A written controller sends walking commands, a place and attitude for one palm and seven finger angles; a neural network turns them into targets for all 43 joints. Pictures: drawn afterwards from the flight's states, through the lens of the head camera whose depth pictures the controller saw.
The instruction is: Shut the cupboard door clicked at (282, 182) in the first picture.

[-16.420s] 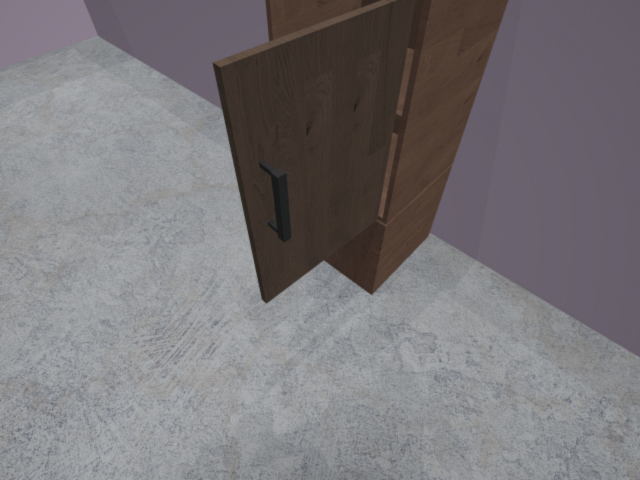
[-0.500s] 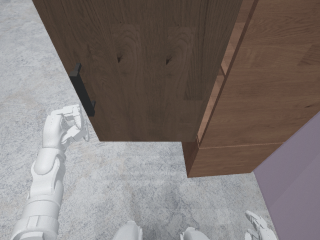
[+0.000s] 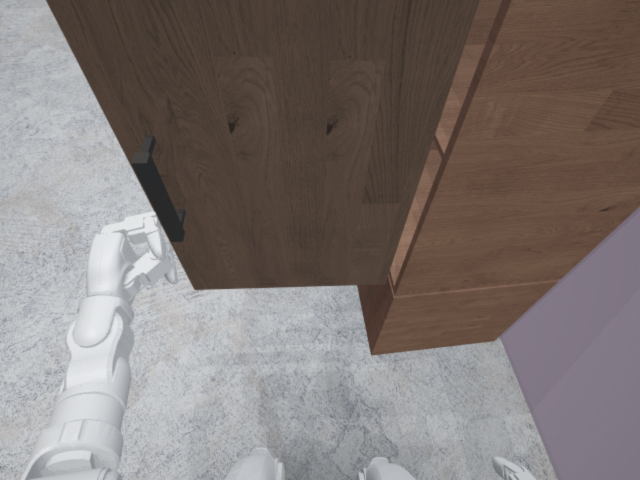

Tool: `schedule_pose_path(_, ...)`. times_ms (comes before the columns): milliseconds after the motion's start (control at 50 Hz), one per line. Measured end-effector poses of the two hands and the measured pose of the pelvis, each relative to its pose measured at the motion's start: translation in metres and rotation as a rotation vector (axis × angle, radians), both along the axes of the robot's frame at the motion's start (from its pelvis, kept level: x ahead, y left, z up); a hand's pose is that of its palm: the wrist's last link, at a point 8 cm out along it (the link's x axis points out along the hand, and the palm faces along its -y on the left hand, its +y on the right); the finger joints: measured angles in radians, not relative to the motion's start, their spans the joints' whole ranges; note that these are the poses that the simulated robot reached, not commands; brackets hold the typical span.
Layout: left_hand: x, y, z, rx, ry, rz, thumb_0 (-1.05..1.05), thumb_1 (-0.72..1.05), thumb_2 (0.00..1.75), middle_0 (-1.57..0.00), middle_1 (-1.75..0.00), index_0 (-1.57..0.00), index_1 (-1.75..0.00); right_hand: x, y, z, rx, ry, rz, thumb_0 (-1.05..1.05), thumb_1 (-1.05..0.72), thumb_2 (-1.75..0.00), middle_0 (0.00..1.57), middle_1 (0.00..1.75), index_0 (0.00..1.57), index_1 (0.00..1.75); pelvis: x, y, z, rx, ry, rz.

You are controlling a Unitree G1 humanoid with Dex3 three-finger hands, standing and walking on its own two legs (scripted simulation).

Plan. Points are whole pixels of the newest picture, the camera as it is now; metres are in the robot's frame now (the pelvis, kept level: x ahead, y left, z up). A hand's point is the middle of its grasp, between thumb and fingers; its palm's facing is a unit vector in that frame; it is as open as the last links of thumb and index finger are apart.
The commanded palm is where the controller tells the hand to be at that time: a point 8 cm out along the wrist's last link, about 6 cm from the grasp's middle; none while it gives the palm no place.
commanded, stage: bring the fist close to the handle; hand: left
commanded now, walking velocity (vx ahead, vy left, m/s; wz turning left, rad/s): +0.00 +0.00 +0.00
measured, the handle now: (164, 192) +0.48 +0.23 +0.06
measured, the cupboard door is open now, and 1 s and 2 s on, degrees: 86 76 64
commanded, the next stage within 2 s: push the door shut along its arc in 0.04 s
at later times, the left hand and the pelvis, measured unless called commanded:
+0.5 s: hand (173, 229) +0.42 +0.20 +0.06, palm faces -0.03 -1.00 -0.03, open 3.1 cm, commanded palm +0.40 +0.24 +0.06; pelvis -0.01 +0.00 -0.01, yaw +1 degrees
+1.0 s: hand (191, 199) +0.48 +0.19 +0.05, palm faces -0.15 -0.99 -0.03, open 3.1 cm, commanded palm +0.47 +0.22 +0.06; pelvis -0.02 +0.00 -0.03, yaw +0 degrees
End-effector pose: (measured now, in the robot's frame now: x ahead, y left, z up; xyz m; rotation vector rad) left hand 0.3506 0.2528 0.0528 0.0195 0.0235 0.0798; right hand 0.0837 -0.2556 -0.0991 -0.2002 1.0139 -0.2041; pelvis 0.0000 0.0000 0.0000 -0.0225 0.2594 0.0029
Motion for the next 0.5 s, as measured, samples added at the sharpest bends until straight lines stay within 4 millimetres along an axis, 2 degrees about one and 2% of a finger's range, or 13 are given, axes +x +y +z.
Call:
schedule_pose_path(120, -0.004, -0.003, 0.0, 0.004, -0.029, -0.021, 0.02, 0.9, 0.9, -1.3, -1.5, -1.3, -1.5, 0.01, 0.0, 0.001, -0.018, -0.022, 0.028, 0.01, -0.91, -0.9, 0.2, 0.3, 0.2, 0.3, -0.005, 0.001, -0.002, -0.006, -0.004, 0.013)
schedule_pose_path(280, 0.011, -0.005, -0.004, 0.007, -0.002, -0.05, 0.02, 0.9, 0.9, -1.3, -1.5, -1.3, -1.5, 0.018, 0.0, 0.002, -0.03, -0.049, 0.039, 0.01, -0.91, -0.9, 0.2, 0.3, 0.2, 0.3, -0.01, -0.001, -0.005, -0.008, 0.002, 0.017)
schedule_pose_path(400, 0.038, 0.0, 0.005, 0.016, -0.018, -0.071, 0.02, 0.9, 0.9, -1.3, -1.5, -1.3, -1.5, 0.007, -0.002, -0.005, -0.037, -0.012, 0.031, 0.01, -0.91, -0.9, 0.2, 0.3, 0.2, 0.3, -0.012, -0.002, -0.01, -0.012, 0.022, 0.019)
schedule_pose_path(500, 0.049, 0.002, 0.006, 0.009, 0.001, -0.107, 0.02, 0.91, 0.92, -1.3, -1.5, -1.3, -1.5, -0.012, -0.005, -0.012, -0.031, 0.054, 0.011, 0.01, -0.91, -0.9, 0.2, 0.3, 0.2, 0.3, -0.011, -0.002, -0.012, -0.013, 0.042, 0.016)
